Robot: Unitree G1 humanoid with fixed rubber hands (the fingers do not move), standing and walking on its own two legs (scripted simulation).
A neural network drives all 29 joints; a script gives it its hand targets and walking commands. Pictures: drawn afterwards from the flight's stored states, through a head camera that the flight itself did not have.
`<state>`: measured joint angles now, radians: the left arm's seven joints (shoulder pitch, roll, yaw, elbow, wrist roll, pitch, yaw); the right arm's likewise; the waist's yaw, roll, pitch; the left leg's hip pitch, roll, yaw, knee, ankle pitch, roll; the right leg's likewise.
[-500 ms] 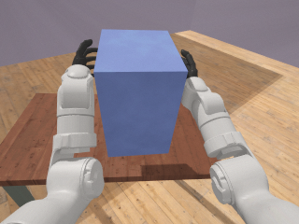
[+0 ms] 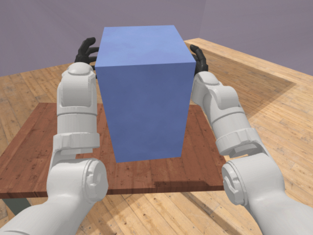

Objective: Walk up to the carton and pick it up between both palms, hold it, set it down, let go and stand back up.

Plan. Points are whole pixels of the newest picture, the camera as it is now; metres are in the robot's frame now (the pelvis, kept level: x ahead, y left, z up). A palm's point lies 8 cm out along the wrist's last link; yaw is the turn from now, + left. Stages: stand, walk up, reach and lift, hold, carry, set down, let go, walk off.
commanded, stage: reach and lift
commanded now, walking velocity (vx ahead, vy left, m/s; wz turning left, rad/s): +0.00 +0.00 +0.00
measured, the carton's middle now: (144, 95) +0.38 +0.01 +0.23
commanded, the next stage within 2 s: hold in 0.28 s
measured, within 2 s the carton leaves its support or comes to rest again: neither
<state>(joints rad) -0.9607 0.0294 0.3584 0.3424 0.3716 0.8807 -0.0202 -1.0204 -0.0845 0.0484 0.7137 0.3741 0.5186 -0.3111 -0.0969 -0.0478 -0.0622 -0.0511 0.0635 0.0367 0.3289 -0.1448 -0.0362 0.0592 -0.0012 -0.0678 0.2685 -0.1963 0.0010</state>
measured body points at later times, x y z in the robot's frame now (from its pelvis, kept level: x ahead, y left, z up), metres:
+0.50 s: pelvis -0.01 +0.00 +0.00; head -0.09 +0.02 +0.44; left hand +0.39 +0.16 +0.31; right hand +0.38 -0.11 +0.31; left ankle +0.03 +0.14 -0.75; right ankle -0.02 -0.11 -0.75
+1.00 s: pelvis +0.00 +0.00 +0.00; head -0.09 +0.02 +0.44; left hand +0.39 +0.15 +0.31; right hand +0.39 -0.11 +0.31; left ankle +0.03 +0.14 -0.75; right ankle -0.02 -0.11 -0.75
